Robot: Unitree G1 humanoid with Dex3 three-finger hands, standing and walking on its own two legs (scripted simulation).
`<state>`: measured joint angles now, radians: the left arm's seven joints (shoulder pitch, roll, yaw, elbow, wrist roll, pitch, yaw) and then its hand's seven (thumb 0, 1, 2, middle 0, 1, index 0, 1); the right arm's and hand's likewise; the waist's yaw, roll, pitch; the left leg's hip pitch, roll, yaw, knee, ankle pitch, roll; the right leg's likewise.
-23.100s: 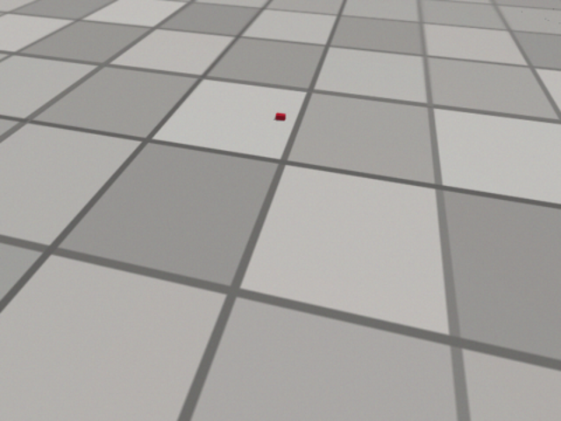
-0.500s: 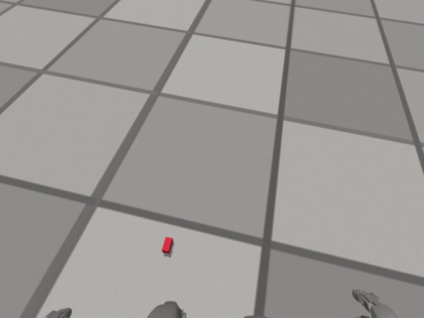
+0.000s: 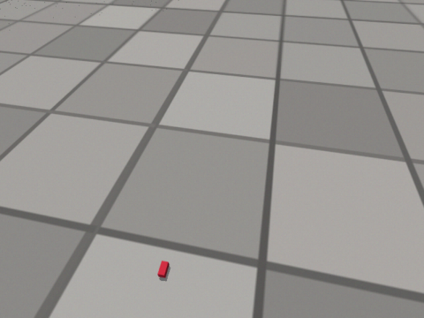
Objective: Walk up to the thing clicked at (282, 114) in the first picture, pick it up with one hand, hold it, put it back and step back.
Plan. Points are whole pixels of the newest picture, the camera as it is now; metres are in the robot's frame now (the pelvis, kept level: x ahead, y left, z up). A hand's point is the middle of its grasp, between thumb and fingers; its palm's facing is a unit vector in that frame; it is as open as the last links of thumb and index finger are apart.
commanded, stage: stand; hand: left
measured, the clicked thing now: (163, 269) +0.51 +0.25 -0.74
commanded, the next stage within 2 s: none
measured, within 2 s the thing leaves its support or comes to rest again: neither
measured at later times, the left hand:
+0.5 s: hand out of the picture +0.10 +0.27 -0.13, palm faces -0.03 -0.95 -0.32, open 7.4 cm
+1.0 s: hand out of the picture +0.07 +0.30 -0.14, palm faces -0.05 -0.94 -0.33, open 7.4 cm
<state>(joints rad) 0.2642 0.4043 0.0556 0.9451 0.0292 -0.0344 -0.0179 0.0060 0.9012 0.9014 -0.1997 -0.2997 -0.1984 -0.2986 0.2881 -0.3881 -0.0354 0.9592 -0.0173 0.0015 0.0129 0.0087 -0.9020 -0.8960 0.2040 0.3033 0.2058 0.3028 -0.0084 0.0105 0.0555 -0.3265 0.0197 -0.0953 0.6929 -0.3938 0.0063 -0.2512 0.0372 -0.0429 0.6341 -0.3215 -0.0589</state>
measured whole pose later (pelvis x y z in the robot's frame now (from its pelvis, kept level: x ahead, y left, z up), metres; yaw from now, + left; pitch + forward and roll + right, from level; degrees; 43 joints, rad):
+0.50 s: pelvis +0.00 +0.02 +0.02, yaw -1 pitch -4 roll +0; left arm 0.10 0.35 0.00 1.08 0.00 -0.02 -0.01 0.01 0.90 0.90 -0.20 -0.30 -0.20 -0.30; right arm 0.10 -0.34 0.00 1.08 -0.01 -0.02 0.02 0.01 -0.90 -0.90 0.20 0.30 0.20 0.30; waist 0.00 -0.01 0.06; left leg -0.15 0.01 -0.04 0.37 -0.16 -0.02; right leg -0.11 0.03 -0.02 0.36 -0.18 -0.02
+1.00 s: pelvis +0.00 +0.04 +0.02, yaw -1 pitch -2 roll +0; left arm 0.13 0.35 -0.01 1.15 0.01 -0.01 -0.01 0.01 0.90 0.90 -0.20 -0.30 -0.20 -0.30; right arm 0.09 -0.34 0.00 1.15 -0.02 -0.02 0.02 0.01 -0.90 -0.90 0.20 0.30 0.20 0.30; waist 0.01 -0.01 0.06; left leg -0.14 -0.03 -0.01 0.31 -0.13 0.02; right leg -0.13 -0.01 0.01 0.34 -0.17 0.01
